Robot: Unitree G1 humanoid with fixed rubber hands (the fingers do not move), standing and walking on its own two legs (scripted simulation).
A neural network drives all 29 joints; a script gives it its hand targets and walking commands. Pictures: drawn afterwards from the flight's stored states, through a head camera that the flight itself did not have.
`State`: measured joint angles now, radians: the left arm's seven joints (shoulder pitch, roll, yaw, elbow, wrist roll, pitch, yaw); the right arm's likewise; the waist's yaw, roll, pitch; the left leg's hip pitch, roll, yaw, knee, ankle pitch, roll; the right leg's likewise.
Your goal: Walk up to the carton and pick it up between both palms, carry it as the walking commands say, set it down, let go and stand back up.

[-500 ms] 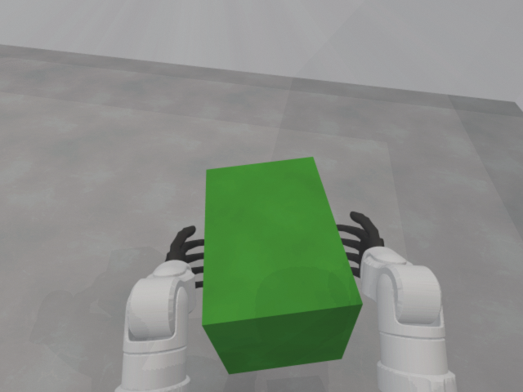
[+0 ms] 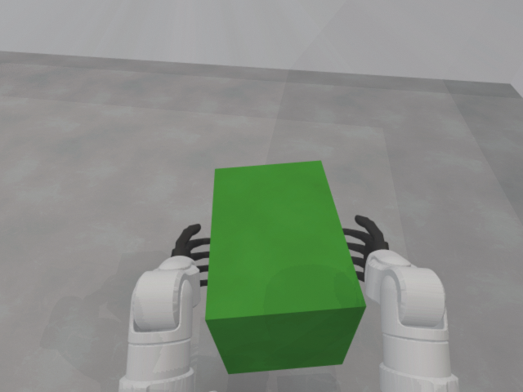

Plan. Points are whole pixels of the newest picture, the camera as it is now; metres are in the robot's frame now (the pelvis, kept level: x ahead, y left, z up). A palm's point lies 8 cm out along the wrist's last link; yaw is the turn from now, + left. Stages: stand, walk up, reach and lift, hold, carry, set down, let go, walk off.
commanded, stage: carry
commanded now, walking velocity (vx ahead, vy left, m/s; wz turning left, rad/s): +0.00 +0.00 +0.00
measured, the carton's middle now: (276, 263) +0.32 -0.01 +0.02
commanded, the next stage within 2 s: hold in 1.88 s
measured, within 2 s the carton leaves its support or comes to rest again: neither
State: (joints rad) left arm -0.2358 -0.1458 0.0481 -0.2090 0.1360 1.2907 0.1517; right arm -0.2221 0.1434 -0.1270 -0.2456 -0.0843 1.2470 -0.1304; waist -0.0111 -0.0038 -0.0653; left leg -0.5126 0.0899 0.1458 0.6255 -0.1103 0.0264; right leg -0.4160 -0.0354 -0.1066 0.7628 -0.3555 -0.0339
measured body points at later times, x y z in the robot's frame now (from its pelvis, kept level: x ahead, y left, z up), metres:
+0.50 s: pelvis -0.06 +0.02 +0.01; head -0.06 +0.03 +0.46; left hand +0.22 +0.16 +0.08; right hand +0.23 -0.12 +0.10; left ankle -0.04 +0.11 -0.71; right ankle +0.03 -0.10 -0.71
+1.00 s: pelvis -0.07 -0.01 +0.02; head -0.07 -0.01 +0.47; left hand +0.22 +0.12 +0.09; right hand +0.21 -0.16 +0.10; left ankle -0.04 +0.11 -0.71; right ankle +0.03 -0.11 -0.71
